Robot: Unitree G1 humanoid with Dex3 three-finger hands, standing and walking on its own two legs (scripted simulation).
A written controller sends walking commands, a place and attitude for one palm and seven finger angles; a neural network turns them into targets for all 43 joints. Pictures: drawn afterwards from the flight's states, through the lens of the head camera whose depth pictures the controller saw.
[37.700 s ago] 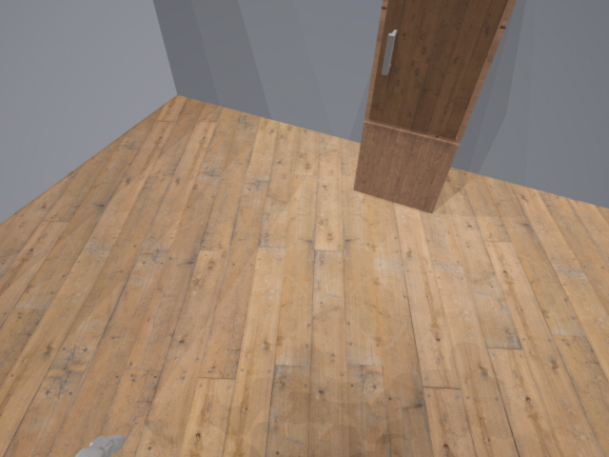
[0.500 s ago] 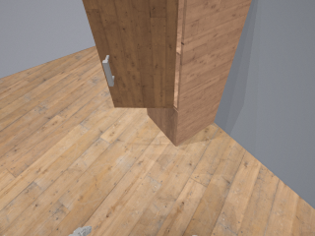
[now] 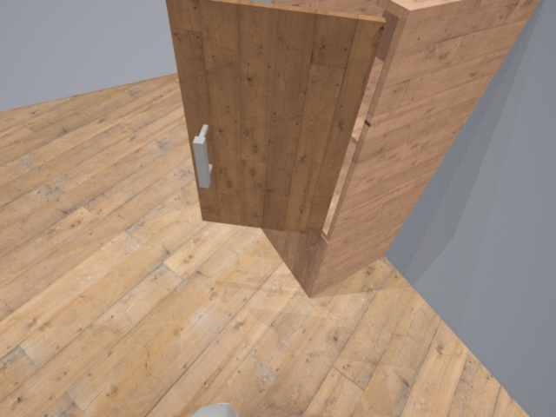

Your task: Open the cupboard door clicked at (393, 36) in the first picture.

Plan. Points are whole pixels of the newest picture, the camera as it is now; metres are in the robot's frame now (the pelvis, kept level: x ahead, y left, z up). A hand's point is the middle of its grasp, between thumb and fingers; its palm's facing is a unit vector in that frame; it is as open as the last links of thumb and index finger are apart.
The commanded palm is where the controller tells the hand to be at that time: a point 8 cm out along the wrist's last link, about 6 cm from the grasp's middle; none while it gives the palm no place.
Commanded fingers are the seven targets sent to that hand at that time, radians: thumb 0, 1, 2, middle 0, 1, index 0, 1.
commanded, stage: come to a stop and stand still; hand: left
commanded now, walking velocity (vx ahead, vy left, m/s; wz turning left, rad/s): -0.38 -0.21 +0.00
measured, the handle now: (204, 157) +0.62 +0.22 -0.05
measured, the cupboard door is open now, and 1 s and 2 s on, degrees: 52 52 52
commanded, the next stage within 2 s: look again from close up in 0.86 s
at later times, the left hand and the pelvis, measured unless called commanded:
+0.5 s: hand out of the picture +0.11 +0.16 -0.15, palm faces -0.05 -0.96 -0.26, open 7.4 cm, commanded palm none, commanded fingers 0.00 0.90 0.90 -0.20 -0.30 -0.20 -0.30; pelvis +0.01 -0.04 +0.01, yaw -2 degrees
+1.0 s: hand out of the picture +0.00 +0.09 -0.16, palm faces +0.00 -0.98 -0.20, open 7.3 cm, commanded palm none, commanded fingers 0.00 0.90 0.90 -0.20 -0.30 -0.20 -0.30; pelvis -0.01 -0.08 +0.02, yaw -2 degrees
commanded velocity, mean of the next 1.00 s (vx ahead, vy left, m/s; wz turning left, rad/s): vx -0.07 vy -0.04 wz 0.00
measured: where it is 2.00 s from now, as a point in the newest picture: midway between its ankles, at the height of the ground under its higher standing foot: outside the picture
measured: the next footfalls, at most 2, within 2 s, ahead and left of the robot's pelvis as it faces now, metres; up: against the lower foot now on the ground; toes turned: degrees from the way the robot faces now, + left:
right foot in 0.50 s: +0.01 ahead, -0.18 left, +0.00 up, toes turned -5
left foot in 0.74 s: +0.05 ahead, +0.04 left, +0.00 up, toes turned +1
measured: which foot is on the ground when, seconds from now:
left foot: down 0.00-0.52, up 0.54-0.72, down 0.74-1.00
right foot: up 0.00-0.48, down 0.50-1.00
